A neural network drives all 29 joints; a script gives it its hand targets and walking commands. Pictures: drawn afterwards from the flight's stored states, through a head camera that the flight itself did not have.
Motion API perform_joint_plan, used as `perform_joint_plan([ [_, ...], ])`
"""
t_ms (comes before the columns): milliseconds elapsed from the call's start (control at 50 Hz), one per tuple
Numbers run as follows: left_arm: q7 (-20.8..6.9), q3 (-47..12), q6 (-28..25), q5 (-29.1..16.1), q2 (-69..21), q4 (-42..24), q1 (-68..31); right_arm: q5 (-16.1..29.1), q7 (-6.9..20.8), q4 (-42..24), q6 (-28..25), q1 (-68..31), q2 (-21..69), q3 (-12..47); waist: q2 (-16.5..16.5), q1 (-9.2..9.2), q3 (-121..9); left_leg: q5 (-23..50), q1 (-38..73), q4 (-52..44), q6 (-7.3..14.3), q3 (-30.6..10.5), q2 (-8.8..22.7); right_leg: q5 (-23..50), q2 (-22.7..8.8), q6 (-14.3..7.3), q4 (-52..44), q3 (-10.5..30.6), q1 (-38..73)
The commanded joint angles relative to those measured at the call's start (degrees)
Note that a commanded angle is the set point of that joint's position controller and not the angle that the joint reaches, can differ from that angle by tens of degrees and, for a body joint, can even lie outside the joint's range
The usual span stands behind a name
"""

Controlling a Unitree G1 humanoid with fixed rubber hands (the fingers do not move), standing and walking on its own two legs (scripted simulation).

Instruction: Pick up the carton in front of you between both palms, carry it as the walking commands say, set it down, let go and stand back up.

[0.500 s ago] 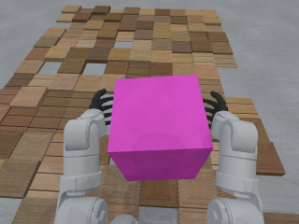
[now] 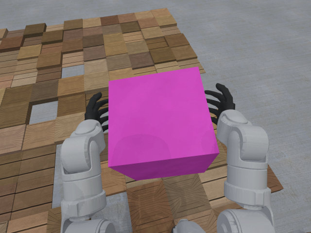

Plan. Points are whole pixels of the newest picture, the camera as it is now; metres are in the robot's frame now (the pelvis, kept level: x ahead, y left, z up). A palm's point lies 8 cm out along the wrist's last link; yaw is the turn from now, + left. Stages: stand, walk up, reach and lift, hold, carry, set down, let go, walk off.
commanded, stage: carry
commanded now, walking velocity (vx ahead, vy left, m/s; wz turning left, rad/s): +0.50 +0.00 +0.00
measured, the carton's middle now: (162, 132) +0.36 -0.05 +0.04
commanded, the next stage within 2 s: none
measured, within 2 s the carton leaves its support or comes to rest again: neither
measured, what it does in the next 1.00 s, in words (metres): walks ahead: left foot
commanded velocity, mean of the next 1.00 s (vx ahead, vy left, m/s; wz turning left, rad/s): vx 0.50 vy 0.00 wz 0.00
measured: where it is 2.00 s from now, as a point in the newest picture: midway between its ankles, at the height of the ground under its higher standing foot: (118, 92)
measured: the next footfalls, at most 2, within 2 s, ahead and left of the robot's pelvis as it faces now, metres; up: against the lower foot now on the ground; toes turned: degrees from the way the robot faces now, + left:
left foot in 0.38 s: +0.43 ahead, +0.09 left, +0.01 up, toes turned +7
right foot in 1.06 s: +0.87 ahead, +0.10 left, -0.01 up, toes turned +0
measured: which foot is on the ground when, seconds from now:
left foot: down 0.00-0.04, up 0.06-0.36, down 0.38-1.00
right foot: down 0.00-0.42, up 0.44-1.00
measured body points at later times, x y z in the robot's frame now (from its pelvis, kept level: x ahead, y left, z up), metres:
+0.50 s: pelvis +0.31 +0.06 +0.00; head +0.36 +0.07 +0.45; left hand +0.68 +0.23 +0.12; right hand +0.70 -0.07 +0.13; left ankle +0.40 +0.09 -0.72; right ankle +0.15 -0.10 -0.63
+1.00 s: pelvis +0.63 +0.12 +0.02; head +0.59 +0.13 +0.47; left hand +0.95 +0.30 +0.16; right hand +0.98 +0.00 +0.16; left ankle +0.43 +0.09 -0.69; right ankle +0.74 +0.04 -0.67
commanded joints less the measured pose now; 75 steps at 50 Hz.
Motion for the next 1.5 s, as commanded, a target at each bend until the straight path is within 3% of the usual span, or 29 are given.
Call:
perform_joint_plan([
  [0,-0.2,-31.9,3.6,-13.2,-29.5,-0.2,-37.5,20.5,8.9,-2.9,4.6,-39.6,45.8,38.4,-20.5,13.01,-27.8,-12.7,-29.9,37.2,-0.4,-5.4,-2.3,16.7,-18.7,-13.6,-17.3,31.2,51.1],
  [60,-0.6,-37.1,5.4,-19.2,-35.1,-6.8,-47.8,18.4,7.6,2.7,6.0,-37.5,45.9,32.3,-3.6,13.7,-25.8,-8.4,-35.2,36.9,-0.7,-6.3,1.7,32.4,-14.9,-11.8,-12.2,21.1,51.1],
  [120,-2.1,-38.6,7.3,-23.9,-36.8,-5.2,-51.3,11.1,6.0,9.6,7.9,-31.0,44.2,25.3,-7.5,14.56,-22.6,-3.8,-32.6,29.2,-1.7,-3.4,0.5,41.6,-12.0,-9.3,-13.7,16.8,47.4],
  [240,-6.5,-35.1,8.6,-30.3,-45.2,5.5,-61.2,1.5,3.7,12.9,9.7,-34.7,43.9,19.7,-12.5,14.57,-18.1,16.0,-13.7,-1.6,-0.9,3.9,-4.7,35.4,-3.8,-7.5,-17.7,4.4,36.0],
  [300,-7.3,-33.2,7.8,-30.4,-49.2,8.7,-64.4,1.9,4.2,12.2,9.0,-39.1,45.7,19.1,-11.0,9.32,-22.7,25.5,7.4,-7.4,0.6,6.3,-6.2,38.9,-2.8,-4.6,-2.9,-2.9,30.1],
  [320,-7.2,-33.4,7.6,-29.9,-49.4,9.4,-64.3,2.3,4.7,13.0,8.8,-38.4,46.9,19.5,-5.4,6.03,-27.2,21.9,20.6,-5.8,2.2,0.0,0.0,25.8,-2.2,-2.2,6.3,-3.0,21.5],
  [340,-6.9,-33.2,7.6,-29.5,-50.6,9.1,-64.7,2.9,5.2,13.5,8.6,-38.0,47.0,19.9,7.4,4.18,-32.3,27.7,35.1,-4.4,7.6,-21.5,13.5,-3.8,3.0,-0.6,19.6,-0.7,4.6],
  [360,-6.4,-32.8,7.9,-28.9,-51.0,9.8,-63.9,4.2,5.6,13.9,8.5,-38.6,47.8,20.4,12.5,3.94,-35.9,28.8,39.1,-5.6,12.0,-34.5,19.5,-15.3,5.7,-0.3,32.3,3.0,-2.4],
  [380,-5.7,-32.7,8.1,-28.2,-51.8,9.8,-64.0,6.0,6.2,13.2,8.4,-40.3,49.0,21.7,10.8,4.21,-36.5,25.6,38.7,-5.6,12.4,-36.5,19.7,-13.1,3.1,-1.3,36.8,5.6,-6.6],
  [440,-4.0,-34.2,6.5,-25.8,-56.9,2.3,-64.7,14.5,8.8,0.5,6.8,-50.1,58.4,30.0,0.3,6.27,-33.6,30.6,29.3,-8.0,4.1,-22.8,12.9,-3.3,-0.3,-0.9,31.1,4.9,-3.6],
  [500,-1.3,-35.0,5.3,-21.0,-54.2,-0.6,-58.9,18.7,10.7,-3.5,6.5,-48.3,59.7,33.0,4.1,7.57,-34.3,43.7,29.3,-7.3,-0.8,-16.1,10.4,-0.9,0.8,0.0,25.5,1.8,-2.0],
  [620,-1.2,-38.4,3.9,-14.1,-52.2,4.1,-46.8,16.2,14.3,4.4,5.3,-35.3,57.3,33.3,8.3,6.26,-30.6,59.0,36.1,-7.0,-2.1,-12.2,9.3,3.4,1.7,0.9,18.4,-1.1,-9.8],
  [780,-4.2,-43.8,3.7,-20.0,-53.6,5.2,-48.0,15.5,13.7,0.5,3.7,-38.3,55.7,36.4,0.5,5.44,-23.9,55.3,40.3,-9.8,-0.2,-12.5,10.8,8.8,0.7,-0.9,15.2,-2.1,-17.9],
  [940,-4.5,-33.8,4.1,-15.1,-47.9,21.0,-41.2,10.0,12.2,12.6,3.8,-36.1,51.4,29.1,-0.6,5.46,-10.0,64.8,30.3,-5.4,-2.5,-3.4,2.0,16.9,6.4,-1.2,-2.6,-11.8,-11.7],
  [1000,-4.6,-29.7,3.8,-14.8,-48.2,22.8,-44.1,11.1,11.3,13.5,2.9,-40.3,52.9,28.0,1.2,13.99,-11.3,59.4,5.7,12.9,-3.6,0.7,3.0,31.9,5.8,-2.3,-12.0,-8.7,24.3],
  [1020,-4.3,-27.4,3.9,-14.1,-47.6,24.3,-42.1,10.2,10.8,15.9,3.2,-41.9,51.9,25.2,-7.5,20.23,-11.9,31.1,-6.0,39.8,-5.7,4.7,-3.5,41.4,0.3,-7.6,-20.0,-2.6,35.6],
  [1040,-3.6,-25.6,4.1,-12.9,-46.8,26.3,-39.3,8.5,10.5,19.0,3.8,-40.2,51.4,22.5,-15.0,20.37,-10.7,-14.2,-16.4,56.3,-3.4,1.5,-11.3,45.6,-2.1,-9.9,-22.7,1.3,39.3],
  [1080,-2.7,-27.7,3.2,-16.1,-48.2,22.2,-43.8,7.8,9.8,17.2,3.7,-39.6,51.5,21.4,-10.6,16.27,-18.9,-13.7,-30.0,61.0,0.8,-18.0,-5.1,38.6,-13.9,-12.9,-9.5,19.3,48.6],
  [1120,-2.8,-35.5,2.2,-22.1,-56.8,18.7,-52.5,9.3,8.9,15.7,2.1,-37.4,51.3,21.1,0.5,12.55,-23.0,-13.6,-36.0,56.9,0.2,-20.3,0.5,12.9,-18.1,-16.5,-9.9,27.9,45.6],
  [1140,-3.2,-38.1,1.2,-24.4,-59.7,17.4,-52.7,8.9,8.6,17.5,1.1,-33.4,52.2,20.2,9.0,11.09,-26.5,-11.8,-28.8,48.1,0.5,-14.6,1.3,-0.9,-15.3,-15.2,-15.8,25.8,38.2],
  [1160,-3.6,-38.4,0.6,-25.3,-60.4,16.0,-54.4,8.3,8.6,18.3,0.7,-33.3,54.5,20.6,8.4,10.98,-24.1,-8.8,-26.5,41.5,-0.7,-6.5,-0.4,-1.2,-11.2,-14.8,-20.7,23.5,32.5],
  [1180,-3.7,-43.5,-1.4,-28.7,-62.9,7.9,-61.8,11.0,9.1,7.6,-1.4,-40.4,55.3,21.1,0.1,10.28,-25.9,-10.1,-23.1,25.2,-0.2,-15.3,6.7,-2.0,-17.5,-16.1,-16.1,27.8,30.4],
  [1220,-3.8,-44.4,-2.2,-30.5,-65.3,6.7,-58.3,9.5,8.7,2.2,-3.1,-40.8,53.3,22.0,3.2,11.37,-29.8,-0.3,-8.3,13.8,-0.6,-7.3,3.0,8.7,-11.6,-15.2,-15.1,18.4,24.3],
  [1280,-4.0,-45.4,-3.8,-28.8,-66.4,1.1,-52.7,9.6,9.7,-3.4,-4.7,-36.5,57.4,27.0,5.6,2.87,-35.6,8.2,25.5,-0.9,0.4,4.0,-4.8,22.7,-3.4,-5.9,6.5,-1.3,13.1],
  [1320,-3.8,-43.6,-4.3,-25.6,-62.9,1.7,-47.6,11.4,10.4,-4.4,-4.9,-33.4,56.9,32.3,14.0,1.53,-37.6,31.3,45.1,-0.7,9.4,-19.1,8.8,-14.5,3.8,0.0,29.5,-1.9,-8.7],
  [1340,-3.7,-42.2,-4.1,-23.3,-59.5,3.5,-41.7,11.4,10.3,-2.6,-4.7,-30.1,55.9,34.8,12.1,1.66,-40.6,37.3,50.6,-2.6,13.4,-31.6,15.2,-22.9,5.8,1.6,38.0,-1.1,-16.9],
  [1380,-4.3,-41.4,-4.7,-20.8,-57.6,1.7,-39.1,12.6,10.3,-4.8,-5.3,-29.1,58.1,40.7,5.3,0.15,-39.5,41.7,51.1,-0.3,14.9,-41.3,18.8,-25.9,2.0,-0.7,44.3,4.3,-27.8],
  [1420,-4.8,-39.8,-5.1,-16.2,-54.4,5.5,-30.9,15.2,11.0,-3.2,-5.0,-28.8,59.7,46.3,-4.3,0.47,-33.4,42.7,44.5,-0.9,14.1,-38.7,18.2,-18.4,0.6,0.0,39.5,4.8,-30.0],
  [1480,-5.3,-35.5,-6.1,-10.6,-50.1,10.0,-25.1,19.3,13.1,-0.8,-5.8,-29.9,61.6,50.1,-6.4,-0.35,-29.3,44.6,39.0,-3.4,11.3,-30.5,15.7,-15.2,-1.3,1.9,26.8,1.3,-25.7],
])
